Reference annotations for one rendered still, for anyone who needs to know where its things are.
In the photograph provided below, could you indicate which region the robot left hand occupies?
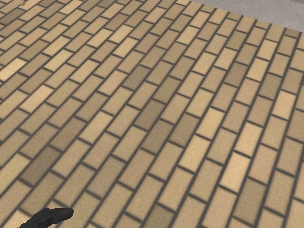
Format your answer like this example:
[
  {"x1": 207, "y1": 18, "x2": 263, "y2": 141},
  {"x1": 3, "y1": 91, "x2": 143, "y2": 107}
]
[{"x1": 17, "y1": 207, "x2": 74, "y2": 228}]

